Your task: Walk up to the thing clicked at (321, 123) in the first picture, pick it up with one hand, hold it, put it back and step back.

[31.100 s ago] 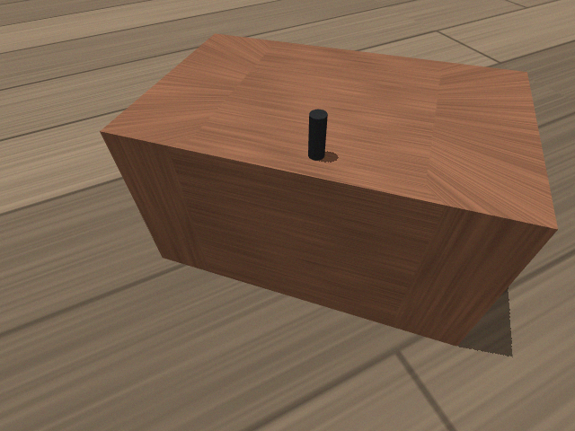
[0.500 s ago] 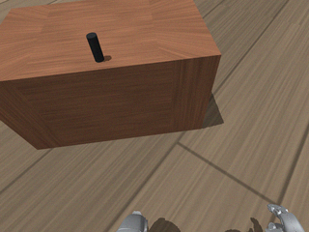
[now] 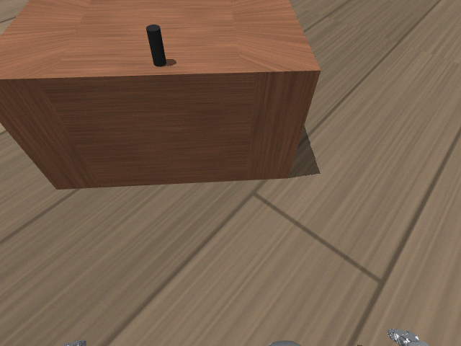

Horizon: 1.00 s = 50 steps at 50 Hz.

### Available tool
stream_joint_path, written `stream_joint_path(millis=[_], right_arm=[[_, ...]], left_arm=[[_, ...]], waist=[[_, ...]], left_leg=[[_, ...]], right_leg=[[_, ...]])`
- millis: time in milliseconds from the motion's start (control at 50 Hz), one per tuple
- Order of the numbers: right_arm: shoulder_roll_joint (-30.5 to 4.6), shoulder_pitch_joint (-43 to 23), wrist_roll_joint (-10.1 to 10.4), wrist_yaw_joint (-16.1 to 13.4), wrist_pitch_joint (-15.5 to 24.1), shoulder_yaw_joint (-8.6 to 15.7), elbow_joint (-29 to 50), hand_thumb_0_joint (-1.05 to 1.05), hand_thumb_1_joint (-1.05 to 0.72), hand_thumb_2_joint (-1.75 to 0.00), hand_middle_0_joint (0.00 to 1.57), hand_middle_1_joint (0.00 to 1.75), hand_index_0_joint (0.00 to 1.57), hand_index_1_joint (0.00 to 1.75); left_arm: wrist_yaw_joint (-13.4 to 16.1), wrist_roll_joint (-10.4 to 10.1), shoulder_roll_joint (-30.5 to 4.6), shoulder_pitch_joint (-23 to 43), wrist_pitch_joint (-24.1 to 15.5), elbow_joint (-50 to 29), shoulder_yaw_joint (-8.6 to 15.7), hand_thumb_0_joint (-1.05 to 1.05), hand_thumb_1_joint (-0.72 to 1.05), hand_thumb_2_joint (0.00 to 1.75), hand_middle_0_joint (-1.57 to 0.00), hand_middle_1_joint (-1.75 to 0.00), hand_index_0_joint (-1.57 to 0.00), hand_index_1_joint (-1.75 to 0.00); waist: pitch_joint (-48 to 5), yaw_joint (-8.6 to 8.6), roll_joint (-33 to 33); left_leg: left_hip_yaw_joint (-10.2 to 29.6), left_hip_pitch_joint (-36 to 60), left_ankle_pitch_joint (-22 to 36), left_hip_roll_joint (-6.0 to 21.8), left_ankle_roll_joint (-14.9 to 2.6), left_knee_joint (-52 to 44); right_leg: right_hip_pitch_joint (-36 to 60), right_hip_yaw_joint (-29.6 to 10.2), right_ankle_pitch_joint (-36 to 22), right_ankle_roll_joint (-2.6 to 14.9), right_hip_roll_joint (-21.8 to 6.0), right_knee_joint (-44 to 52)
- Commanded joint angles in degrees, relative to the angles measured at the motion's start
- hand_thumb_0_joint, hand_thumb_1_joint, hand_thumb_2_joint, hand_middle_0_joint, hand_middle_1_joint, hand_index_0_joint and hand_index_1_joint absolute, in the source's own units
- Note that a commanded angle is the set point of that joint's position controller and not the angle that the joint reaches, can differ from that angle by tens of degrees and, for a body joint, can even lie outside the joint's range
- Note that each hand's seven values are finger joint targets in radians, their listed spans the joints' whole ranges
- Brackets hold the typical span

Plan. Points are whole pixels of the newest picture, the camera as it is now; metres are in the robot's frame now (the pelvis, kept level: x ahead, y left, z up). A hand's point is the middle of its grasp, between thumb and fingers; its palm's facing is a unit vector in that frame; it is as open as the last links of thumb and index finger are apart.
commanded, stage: step back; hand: left
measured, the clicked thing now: (156, 46) +1.04 +0.26 -0.05
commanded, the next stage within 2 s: stand in 1.06 s
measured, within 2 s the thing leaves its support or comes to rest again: neither
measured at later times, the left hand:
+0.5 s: hand out of the picture +0.00 +0.29 -0.14, palm faces +0.00 -0.91 -0.41, open 7.4 cm
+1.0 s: hand out of the picture +0.09 +0.27 -0.15, palm faces +0.05 -0.94 -0.34, open 7.4 cm
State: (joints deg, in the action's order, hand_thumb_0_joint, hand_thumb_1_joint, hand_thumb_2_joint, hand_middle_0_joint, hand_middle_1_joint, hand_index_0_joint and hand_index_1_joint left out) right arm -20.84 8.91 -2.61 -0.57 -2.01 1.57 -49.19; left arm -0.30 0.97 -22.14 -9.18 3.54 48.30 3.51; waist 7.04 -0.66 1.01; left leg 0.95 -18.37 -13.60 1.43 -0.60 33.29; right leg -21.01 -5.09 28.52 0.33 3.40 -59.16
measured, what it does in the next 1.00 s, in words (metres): steps on the spot: right foot, then left foot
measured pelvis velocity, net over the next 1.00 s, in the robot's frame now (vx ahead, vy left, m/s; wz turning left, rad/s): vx -0.01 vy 0.01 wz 0.04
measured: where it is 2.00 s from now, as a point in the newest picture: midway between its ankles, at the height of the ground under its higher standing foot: outside the picture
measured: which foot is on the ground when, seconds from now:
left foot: down 0.00-0.10, up 0.12-0.36, down 0.38-1.00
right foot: up 0.00-0.06, down 0.08-0.42, up 0.44-0.62, down 0.64-1.00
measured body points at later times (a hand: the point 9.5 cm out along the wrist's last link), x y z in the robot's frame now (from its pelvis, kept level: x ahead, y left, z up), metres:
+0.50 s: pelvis -0.05 +0.01 +0.00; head -0.03 +0.01 +0.45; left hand +0.00 +0.34 -0.11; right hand +0.01 -0.30 -0.13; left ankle -0.05 +0.13 -0.73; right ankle -0.07 -0.12 -0.70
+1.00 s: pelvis -0.01 +0.01 +0.00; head +0.01 +0.02 +0.45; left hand +0.08 +0.32 -0.12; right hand +0.07 -0.29 -0.13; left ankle -0.02 +0.13 -0.73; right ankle +0.01 -0.12 -0.73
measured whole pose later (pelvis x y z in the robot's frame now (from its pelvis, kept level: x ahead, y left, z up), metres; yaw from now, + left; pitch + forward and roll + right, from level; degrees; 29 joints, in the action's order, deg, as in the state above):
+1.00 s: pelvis -0.01 +0.01 +0.00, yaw +2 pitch -2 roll +0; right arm -20.4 10.2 -1.9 0.0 0.5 1.7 -60.1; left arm -0.6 0.6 -20.4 -5.6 -0.5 58.8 1.9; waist 3.6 -0.9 0.7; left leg 0.4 -12.7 -18.4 -0.4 -0.2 33.1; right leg -14.6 2.5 17.2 -1.0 -3.6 -33.7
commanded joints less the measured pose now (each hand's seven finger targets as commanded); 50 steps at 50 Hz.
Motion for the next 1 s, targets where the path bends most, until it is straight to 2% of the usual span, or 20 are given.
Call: stream_joint_path(millis=[0,40,80,100,120,180,280,340,360,380,400,420,560,620,660,680,700,860,920,980], right_arm=[[-14.2,-1.4,0.1,-0.1,0.6,4.6,3.6,0.0,-0.9,-0.9,0.2,0.3,0.2,0.3],[-13.6,-0.9,0.5,0.2,-0.4,4.4,2.7,0.0,-0.9,-0.9,0.2,0.3,0.2,0.3],[-7.2,0.3,0.9,0.5,0.1,2.1,4.0,0.0,-0.9,-0.9,0.2,0.3,0.2,0.3],[-11.4,-3.8,0.7,-0.3,0.1,3.5,4.2,0.0,-0.9,-0.9,0.2,0.3,0.2,0.3],[-13.8,-2.9,1.0,0.0,0.2,4.7,2.7,0.0,-0.9,-0.9,0.2,0.3,0.2,0.3],[-11.8,-1.6,1.8,0.7,0.9,4.0,0.2,0.0,-0.9,-0.9,0.2,0.3,0.2,0.3],[-11.5,-3.2,0.6,1.6,2.3,3.9,0.5,0.0,-0.9,-0.9,0.2,0.3,0.2,0.3],[-11.0,2.2,0.5,1.5,3.7,4.5,-2.0,0.0,-0.9,-0.9,0.2,0.3,0.2,0.3],[-11.8,4.3,0.5,1.2,4.3,5.3,-3.1,0.0,-0.9,-0.9,0.2,0.3,0.2,0.3],[-14.6,7.0,0.0,0.7,4.9,6.2,-3.6,0.0,-0.9,-0.9,0.2,0.3,0.2,0.3],[-18.6,7.0,0.3,0.6,4.9,6.6,-3.1,0.0,-0.9,-0.9,0.2,0.3,0.2,0.3],[-20.7,7.5,0.6,0.8,4.6,7.2,-3.4,0.0,-0.9,-0.9,0.2,0.3,0.2,0.3],[-14.5,1.7,0.9,0.6,4.2,4.8,-2.3,0.0,-0.9,-0.9,0.2,0.3,0.2,0.3],[-10.5,-1.8,2.2,0.5,2.9,2.8,-1.1,0.0,-0.9,-0.9,0.2,0.3,0.2,0.3],[-6.5,0.5,2.7,0.0,2.7,1.4,-0.5,0.0,-0.9,-0.9,0.2,0.3,0.2,0.3],[-9.4,2.3,2.1,-0.5,1.9,2.5,-2.7,0.0,-0.9,-0.9,0.2,0.3,0.2,0.3],[-11.7,4.9,1.8,-0.4,1.7,3.4,-4.4,0.0,-0.9,-0.9,0.2,0.3,0.2,0.3],[-9.5,6.4,1.1,-0.1,3.3,2.9,-8.2,0.0,-0.9,-0.9,0.2,0.3,0.2,0.3],[-14.4,-0.1,0.6,-0.4,4.0,3.7,-7.0,0.0,-0.9,-0.9,0.2,0.3,0.2,0.3],[-13.0,-4.3,1.1,0.0,3.8,2.8,-7.5,0.0,-0.9,-0.9,0.2,0.3,0.2,0.3]], left_arm=[[1.0,0.1,-9.2,-2.7,-4.1,-1.2,2.4,0.0,0.9,0.9,-0.2,-0.3,-0.2,-0.3],[1.7,1.0,-9.6,-7.9,-5.4,2.6,3.1,0.0,0.9,0.9,-0.2,-0.3,-0.2,-0.3],[2.1,2.3,-16.4,-6.0,-6.5,1.9,4.6,0.0,0.9,0.9,-0.2,-0.3,-0.2,-0.3],[2.2,2.5,-20.6,-1.4,-6.3,0.0,5.4,0.0,0.9,0.9,-0.2,-0.3,-0.2,-0.3],[2.2,2.2,-20.0,4.0,-6.4,-0.7,5.1,0.0,0.9,0.9,-0.2,-0.3,-0.2,-0.3],[2.0,1.3,-14.0,3.9,-6.9,0.7,3.7,0.0,0.9,0.9,-0.2,-0.3,-0.2,-0.3],[1.1,1.7,-16.1,-2.3,-6.5,2.5,4.4,0.0,0.9,0.9,-0.2,-0.3,-0.2,-0.3],[0.7,1.1,-14.8,-0.1,-5.5,1.6,3.5,0.0,0.9,0.9,-0.2,-0.3,-0.2,-0.3],[0.7,1.0,-11.9,-1.2,-5.4,1.6,2.3,0.0,0.9,0.9,-0.2,-0.3,-0.2,-0.3],[0.7,0.3,-9.0,-2.5,-5.6,1.4,1.4,0.0,0.9,0.9,-0.2,-0.3,-0.2,-0.3],[0.8,-0.4,-8.2,0.6,-5.4,0.9,1.2,0.0,0.9,0.9,-0.2,-0.3,-0.2,-0.3],[1.2,0.3,-12.7,3.0,-5.4,1.2,2.3,0.0,0.9,0.9,-0.2,-0.3,-0.2,-0.3],[0.0,-0.2,-9.7,0.2,-6.1,3.4,2.2,0.0,0.9,0.9,-0.2,-0.3,-0.2,-0.3],[1.1,0.1,-10.2,-5.3,-6.7,6.7,2.7,0.0,0.9,0.9,-0.2,-0.3,-0.2,-0.3],[1.8,1.2,-16.2,-5.1,-7.0,6.4,4.0,0.0,0.9,0.9,-0.2,-0.3,-0.2,-0.3],[1.5,1.1,-18.0,0.9,-6.9,4.9,4.0,0.0,0.9,0.9,-0.2,-0.3,-0.2,-0.3],[1.2,1.2,-17.5,5.3,-6.9,3.6,3.9,0.0,0.9,0.9,-0.2,-0.3,-0.2,-0.3],[0.9,0.0,-12.9,7.9,-6.1,4.9,2.1,0.0,0.9,0.9,-0.2,-0.3,-0.2,-0.3],[0.6,-1.2,-9.1,7.2,-5.4,5.1,0.8,0.0,0.9,0.9,-0.2,-0.3,-0.2,-0.3],[0.9,-0.7,-10.1,7.1,-5.7,7.2,0.8,0.0,0.9,0.9,-0.2,-0.3,-0.2,-0.3]], waist=[[-9.9,1.08,-11.8],[-10.5,-1.16,-7.2],[-6.4,-0.62,8.3],[-4.0,-2.95,6.7],[-0.4,-0.65,6.7],[0.7,0.69,4.3],[-0.4,-3.02,9.1],[-4.6,0.39,8.1],[-7.6,0.84,4.1],[-11.4,1.69,-4.4],[-9.4,2.25,-9.3],[-6.3,3.41,-7.5],[-4.0,0.82,-10.7],[-7.3,-3.59,-6.7],[-8.5,-3.18,6.9],[-7.3,-1.97,5.4],[-4.2,-0.14,4.8],[-7.6,1.67,6.4],[-8.6,-0.9,-3.4],[-8.2,-1.69,-4.9]], left_leg=[[8.8,10.7,-3.0,9.1,-10.5,-5.8],[4.9,4.7,-2.6,6.5,-7.21,3.7],[3.6,-17.0,-17.6,-3.6,-0.89,13.6],[9.6,-10.1,-18.8,-0.1,0.43,17.5],[11.0,-3.2,-15.6,1.8,0.38,21.1],[7.6,-6.1,-9.2,-2.5,1.27,19.0],[2.2,-6.5,-13.5,-1.9,1.67,5.3],[-1.5,6.4,-5.9,-3.2,0.06,-11.5],[2.9,14.2,-1.6,-1.7,-0.96,-13.3],[16.7,22.0,0.3,7.3,-4.38,-15.5],[29.8,21.3,-5.7,16.3,-10.46,-16.7],[32.3,13.1,-12.5,19.3,-15.19,-17.9],[12.9,4.9,4.4,9.3,-8.76,-12.9],[6.8,-3.3,6.0,4.9,-4.36,-1.2],[5.6,-11.1,-11.0,-4.2,-0.34,10.2],[5.3,-5.1,-19.8,-2.2,0.12,16.2],[5.4,-1.5,-20.2,-0.4,0.6,17.6],[0.2,7.6,1.3,-0.9,0.08,-7.8],[13.5,5.1,7.4,9.4,-4.81,-12.1],[8.3,2.5,13.9,7.5,-3.8,-9.5]], right_leg=[[4.0,4.3,-1.1,-0.64,-2.8,29.6],[15.0,4.1,-10.7,0.77,-1.7,44.5],[19.4,-23.3,-5.3,4.94,-16.8,43.8],[2.6,-29.4,2.5,13.54,-26.5,45.0],[-7.1,-28.6,6.8,14.14,-26.6,45.6],[1.8,-10.6,-8.3,9.3,-16.2,40.9],[9.2,-10.9,0.5,9.45,-16.7,40.8],[7.6,-5.8,-12.2,7.64,-15.3,32.5],[5.2,-2.0,-20.6,5.31,-12.5,24.8],[-2.3,2.6,-19.4,2.31,-7.1,12.7],[-11.0,8.1,1.5,0.86,-2.4,9.8],[-8.7,2.8,6.5,1.33,-5.7,6.2],[3.1,7.1,-6.1,0.76,-4.4,22.2],[19.6,7.4,-19.0,0.95,-3.5,35.8],[20.7,-16.5,-11.6,5.76,-19.3,43.6],[9.3,-21.6,1.5,11.7,-26.5,46.5],[3.1,-21.7,3.0,13.66,-26.7,45.5],[6.4,-0.9,-26.4,5.25,-15.3,32.0],[6.3,4.7,-13.3,0.78,-7.4,27.2],[13.9,5.3,-18.4,1.15,-8.3,31.4]])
